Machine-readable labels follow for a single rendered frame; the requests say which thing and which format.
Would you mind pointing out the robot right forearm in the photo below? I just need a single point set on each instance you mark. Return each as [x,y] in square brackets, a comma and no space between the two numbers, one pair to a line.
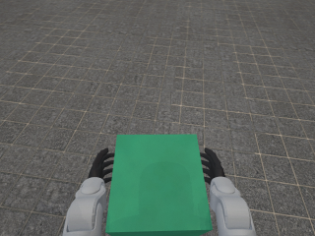
[233,214]

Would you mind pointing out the right robot hand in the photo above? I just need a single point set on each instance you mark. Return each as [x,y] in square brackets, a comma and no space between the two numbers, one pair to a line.
[214,165]

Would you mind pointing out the left robot hand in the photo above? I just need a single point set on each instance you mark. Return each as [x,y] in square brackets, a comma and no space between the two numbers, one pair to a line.
[99,165]

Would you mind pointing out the carton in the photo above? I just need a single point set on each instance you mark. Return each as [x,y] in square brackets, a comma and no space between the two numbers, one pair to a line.
[158,187]

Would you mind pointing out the robot left forearm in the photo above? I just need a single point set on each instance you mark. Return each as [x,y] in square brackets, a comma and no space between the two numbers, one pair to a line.
[85,214]

